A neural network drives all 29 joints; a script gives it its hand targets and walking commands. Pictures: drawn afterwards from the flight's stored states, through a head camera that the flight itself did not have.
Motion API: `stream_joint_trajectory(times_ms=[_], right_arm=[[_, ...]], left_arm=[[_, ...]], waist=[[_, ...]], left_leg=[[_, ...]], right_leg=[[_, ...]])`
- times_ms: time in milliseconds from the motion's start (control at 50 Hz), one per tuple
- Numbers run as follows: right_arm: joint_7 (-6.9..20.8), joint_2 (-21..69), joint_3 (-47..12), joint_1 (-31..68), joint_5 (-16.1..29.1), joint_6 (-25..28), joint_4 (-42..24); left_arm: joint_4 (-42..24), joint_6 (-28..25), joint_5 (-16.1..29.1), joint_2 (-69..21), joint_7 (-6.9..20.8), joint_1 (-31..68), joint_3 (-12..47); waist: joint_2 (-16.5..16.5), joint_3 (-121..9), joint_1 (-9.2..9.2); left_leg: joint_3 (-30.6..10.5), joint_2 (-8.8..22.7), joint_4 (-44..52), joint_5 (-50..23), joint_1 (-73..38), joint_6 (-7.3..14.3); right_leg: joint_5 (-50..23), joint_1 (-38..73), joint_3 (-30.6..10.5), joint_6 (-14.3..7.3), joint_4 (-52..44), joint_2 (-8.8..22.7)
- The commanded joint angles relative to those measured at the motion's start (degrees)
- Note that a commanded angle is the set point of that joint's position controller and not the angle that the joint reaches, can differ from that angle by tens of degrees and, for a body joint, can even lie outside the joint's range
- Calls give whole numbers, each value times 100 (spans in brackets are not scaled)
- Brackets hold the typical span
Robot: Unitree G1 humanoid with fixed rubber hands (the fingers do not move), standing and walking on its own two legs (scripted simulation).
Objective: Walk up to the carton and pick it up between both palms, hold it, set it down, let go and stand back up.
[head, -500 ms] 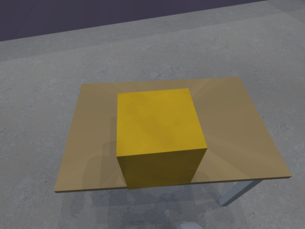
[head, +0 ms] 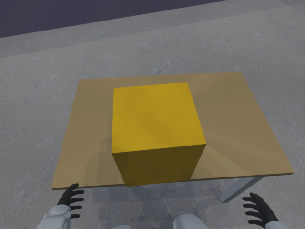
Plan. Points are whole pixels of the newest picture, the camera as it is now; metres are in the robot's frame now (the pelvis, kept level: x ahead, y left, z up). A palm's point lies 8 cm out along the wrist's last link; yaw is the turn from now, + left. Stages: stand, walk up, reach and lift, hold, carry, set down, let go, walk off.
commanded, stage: reach and lift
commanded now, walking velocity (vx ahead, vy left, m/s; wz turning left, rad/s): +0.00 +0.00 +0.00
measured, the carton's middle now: (154, 137) +0.37 +0.01 -0.02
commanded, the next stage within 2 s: none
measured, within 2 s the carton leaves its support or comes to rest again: neither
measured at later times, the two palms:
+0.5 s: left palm (58, 224) +0.15 +0.26 -0.07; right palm out of the picture +0.11 -0.25 -0.07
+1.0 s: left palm (68, 208) +0.18 +0.23 -0.05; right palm (252, 215) +0.15 -0.22 -0.04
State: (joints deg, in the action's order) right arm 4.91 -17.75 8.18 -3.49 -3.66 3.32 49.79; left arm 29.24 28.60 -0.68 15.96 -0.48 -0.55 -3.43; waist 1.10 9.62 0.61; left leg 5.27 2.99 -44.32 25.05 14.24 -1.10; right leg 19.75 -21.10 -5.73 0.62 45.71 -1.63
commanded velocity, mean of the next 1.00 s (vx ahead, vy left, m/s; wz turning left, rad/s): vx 0.00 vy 0.00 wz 0.00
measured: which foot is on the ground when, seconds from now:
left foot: down 0.00-1.00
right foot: down 0.00-1.00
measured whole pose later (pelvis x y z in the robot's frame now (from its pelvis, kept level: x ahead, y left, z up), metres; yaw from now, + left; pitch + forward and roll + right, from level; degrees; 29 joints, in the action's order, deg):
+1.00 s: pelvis +0.00 +0.00 +0.02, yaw +0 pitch +0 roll +0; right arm 2.5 -10.4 2.8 -13.8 1.0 21.5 34.3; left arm 30.1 -7.9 3.2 12.4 -3.6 -9.0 -0.4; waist 1.2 7.1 0.6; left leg 5.3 3.0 -33.0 18.4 14.0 -0.5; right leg 12.1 -19.6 -5.6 0.7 32.1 -1.5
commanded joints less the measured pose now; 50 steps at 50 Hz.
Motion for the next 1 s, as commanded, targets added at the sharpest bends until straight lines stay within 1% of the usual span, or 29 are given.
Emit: stream_joint_trajectory(times_ms=[0, 20, 40, 60, 80, 100, 140, 220, 240, 280, 320, 340, 440, 460, 480, 520, 540, 580, 600, 640, 660, 680, 740, 840, 880, 900, 920, 960, 980], right_arm=[[-140, -1200, 186, -82, 246, 141, -948], [-211, -1103, 138, -177, 249, 153, -1137], [-222, -1020, 52, -211, 269, 172, -1060], [-214, -1118, 70, -217, 281, 249, -1144], [-243, -1061, 154, -281, 265, 279, -1081], [-244, -1005, 58, -401, 359, 334, -1306], [-298, -1000, 90, -446, 345, 441, -1360], [-247, -755, 97, -764, 412, 638, -1414], [-234, -700, 159, -873, 399, 673, -1504], [-261, -697, 160, -825, 394, 819, -1751], [-307, -531, 188, -912, 373, 906, -1926], [-301, -495, 94, -1001, 374, 919, -2029], [-310, -317, 276, -931, 300, 1088, -2377], [-245, -365, 263, -1016, 312, 1072, -2341], [-249, -297, 231, -807, 290, 1126, -2461], [-261, -296, 323, -835, 272, 1160, -2595], [-269, -337, 227, -815, 259, 1166, -2605], [-245, -247, 314, -893, 350, 1236, -2592], [-246, -209, 206, -853, 379, 1270, -2441], [-243, -196, 98, -929, 445, 1282, -2409], [-257, -83, -2, -962, 495, 1317, -2416], [-238, 4, -68, -887, 522, 1407, -2610], [-292, 13, -47, -865, 617, 1570, -2536], [-302, 20, -86, -849, 740, 1860, -2549], [-302, 93, -171, -848, 833, 1992, -2440], [-311, 156, -293, -904, 876, 2048, -2639], [-351, 203, -281, -1088, 871, 2136, -2573], [-328, 184, -385, -924, 989, 2289, -2586], [-359, 225, -397, -998, 973, 2360, -2646]], left_arm=[[-535, -52, -562, 1195, -15, -22, -519], [-414, -93, -505, 1084, 30, -134, -517], [-445, -158, -558, 1085, 34, -118, -612], [-589, -234, -498, 1095, 2, -273, -637], [-662, -306, -397, 1036, 19, -152, -521], [-834, -388, -398, 995, 4, -245, -540], [-753, -546, -378, 1025, -3, -390, -604], [-1172, -920, -224, 741, -90, -478, -430], [-1175, -995, -190, 744, -112, -521, -449], [-1213, -1246, -125, 825, -165, -548, -504], [-1199, -1452, 32, 771, -192, -559, -418], [-1222, -1518, 74, 723, -227, -669, -378], [-1266, -1891, 322, 709, -268, -589, -247], [-1215, -1946, 343, 619, -313, -792, -229], [-1305, -2071, 406, 668, -327, -482, -217], [-1085, -2177, 485, 513, -370, -721, -120], [-1117, -2218, 444, 586, -364, -627, -167], [-1186, -2438, 564, 450, -432, -724, 0], [-1090, -2503, 491, 407, -446, -716, -64], [-746, -2571, 522, 375, -414, -961, -35], [-807, -2678, 509, 446, -421, -925, -116], [-980, -2791, 552, 450, -435, -827, -141], [-893, -3091, 624, 529, -409, -840, -138], [-788, -3511, 662, 432, -414, -962, -23], [-655, -3710, 757, 290, -411, -1021, 75], [-585, -3827, 770, 340, -398, -1138, -17], [-591, -3964, 781, 334, -367, -1177, 27], [-602, -4206, 816, 384, -342, -1153, 17], [-604, -4310, 842, 453, -321, -1235, 17]], waist=[[282, -1281, -180], [430, -1280, -143], [451, -1083, -235], [135, -1262, -280], [271, -1270, -139], [115, -1569, -265], [289, -1609, -204], [-81, -1657, -231], [-88, -1571, -160], [5, -1675, -323], [141, -1707, -273], [103, -1825, -354], [10, -1587, -279], [-57, -1684, -360], [-22, -1632, -337], [117, -1566, -331], [-85, -1575, -370], [44, -1796, -239], [20, -1612, -374], [-40, -1375, -410], [-85, -1588, -403], [-73, -1623, -536], [86, -1732, -475], [-31, -1753, -494], [124, -1780, -440], [114, -2005, -544], [199, -2054, -429], [171, -2142, -524], [173, -2197, -491]], left_leg=[[-142, -188, 1010, -1076, 475, 31], [-83, -239, 1121, -1103, 539, 80], [-69, -236, 1122, -1085, 643, 54], [-98, -207, 1185, -1251, 495, -14], [-79, -198, 1221, -1393, 384, -3], [-96, -213, 1201, -1589, 398, -43], [-140, -248, 1287, -1612, 281, 0], [-89, -249, 1470, -1890, -87, -50], [-63, -282, 1527, -1761, -234, -52], [-41, -259, 1518, -1859, -200, -42], [-14, -288, 1688, -1640, -235, 56], [-29, -291, 1744, -1760, -220, 45], [-1, -329, 2015, -1085, -2, 128], [-51, -200, 2149, -1124, 13, 137], [43, -273, 2140, -765, 145, 160], [-16, -208, 2339, -684, 182, 205], [-9, -229, 2320, -648, 309, 168], [-70, -165, 2415, -676, 96, 180], [-33, -162, 2460, -602, 184, 160], [-24, -202, 2551, -593, 188, 179], [-63, -252, 2476, -906, 140, 168], [26, -286, 2470, -960, 103, 135], [47, -297, 2442, -1003, 52, 129], [-50, -243, 2474, -1096, -136, 125], [-104, -227, 2479, -1171, -189, 116], [-33, -303, 2333, -1509, -292, 85], [-43, -355, 2201, -1841, -384, 46], [-65, -376, 2151, -1999, -481, 39], [-32, -392, 2139, -2252, -478, 30]], right_leg=[[-2268, 1281, 740, -68, -935, 104], [-2490, 1498, 687, -49, -1010, 98], [-2378, 1496, 632, 3, -998, 103], [-2658, 1540, 714, -60, -1004, 151], [-2661, 1485, 813, -63, -1053, 97], [-3035, 1620, 759, -77, -989, 98], [-3064, 1770, 722, -43, -1070, 68], [-2635, 1573, 775, -109, -1292, 52], [-2303, 1493, 769, -115, -1455, 52], [-2300, 1449, 765, -100, -1411, 38], [-2092, 1563, 717, -100, -1605, 59], [-2105, 1628, 690, -126, -1627, 47], [-1129, 1512, 661, -144, -1808, 83], [-1327, 1580, 776, -185, -1749, 15], [-838, 1506, 671, -157, -1785, 84], [-942, 1658, 750, -157, -1809, 19], [-801, 1690, 678, -136, -1807, 95], [-1049, 1722, 789, -116, -1789, 4], [-838, 1702, 753, -109, -1806, 30], [-852, 1752, 709, -141, -1922, 52], [-1091, 1878, 621, -157, -1964, 113], [-1007, 1789, 634, -139, -1971, 82], [-957, 1930, 644, -122, -2001, 79], [-1071, 1929, 644, -164, -2015, 46], [-1221, 2046, 671, -148, -2014, 10], [-1372, 2010, 559, -142, -2063, 60], [-1726, 2099, 531, -142, -2039, 81], [-1655, 2032, 549, -147, -2058, 44], [-2028, 2160, 476, -149, -2016, 83]])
